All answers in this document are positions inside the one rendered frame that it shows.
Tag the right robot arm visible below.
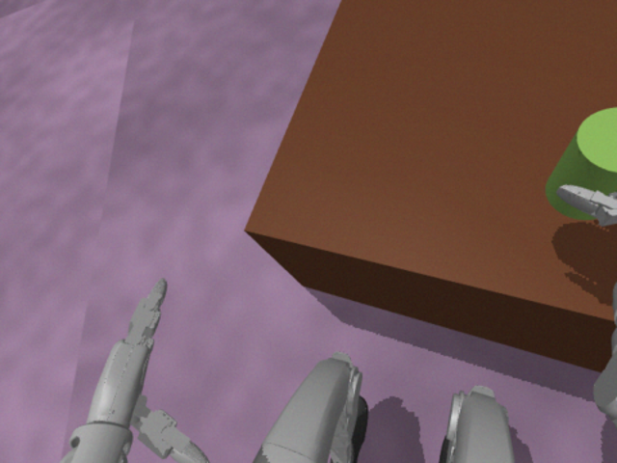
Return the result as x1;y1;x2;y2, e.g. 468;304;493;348
593;282;617;430

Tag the left robot hand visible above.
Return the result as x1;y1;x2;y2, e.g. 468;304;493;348
86;278;209;463

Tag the left robot arm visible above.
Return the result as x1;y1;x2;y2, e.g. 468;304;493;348
60;422;133;463

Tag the right robot hand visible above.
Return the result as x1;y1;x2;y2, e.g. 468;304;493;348
556;185;617;227

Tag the can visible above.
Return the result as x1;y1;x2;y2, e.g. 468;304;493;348
546;107;617;220

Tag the left robot foot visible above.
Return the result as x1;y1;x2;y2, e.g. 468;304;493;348
330;396;368;463

